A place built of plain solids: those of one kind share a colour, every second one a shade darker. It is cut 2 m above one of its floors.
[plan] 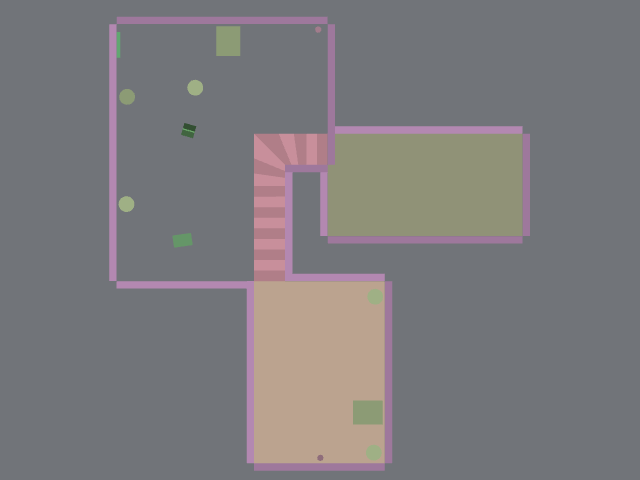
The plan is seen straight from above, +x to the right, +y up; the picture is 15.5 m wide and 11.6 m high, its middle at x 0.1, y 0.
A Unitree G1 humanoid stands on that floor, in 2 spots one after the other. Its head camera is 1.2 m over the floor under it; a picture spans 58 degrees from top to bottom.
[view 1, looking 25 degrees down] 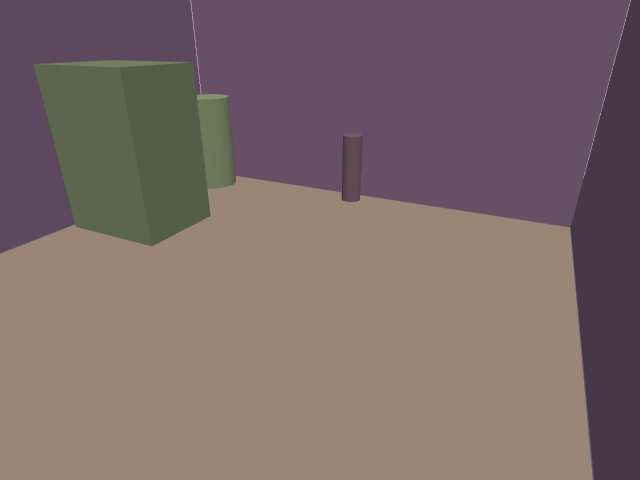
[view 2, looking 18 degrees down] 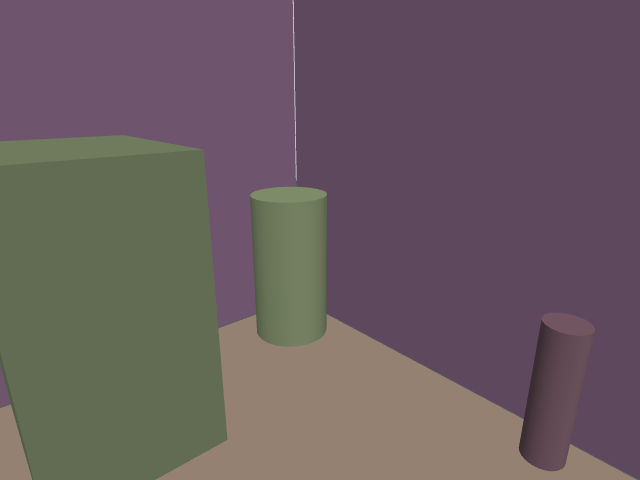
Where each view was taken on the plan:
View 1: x -1.14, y -2.13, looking -64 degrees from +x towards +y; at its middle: floor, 2.84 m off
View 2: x -0.30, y -3.87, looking -41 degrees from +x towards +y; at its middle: bin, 2.11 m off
